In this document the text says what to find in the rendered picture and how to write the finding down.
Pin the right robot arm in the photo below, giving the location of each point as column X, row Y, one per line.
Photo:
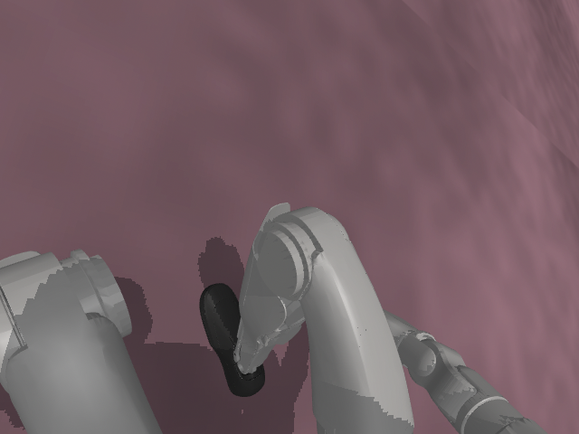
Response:
column 467, row 400

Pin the right robot foot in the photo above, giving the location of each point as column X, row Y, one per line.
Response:
column 220, row 313

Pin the right robot hand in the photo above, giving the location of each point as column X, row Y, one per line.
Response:
column 399, row 327

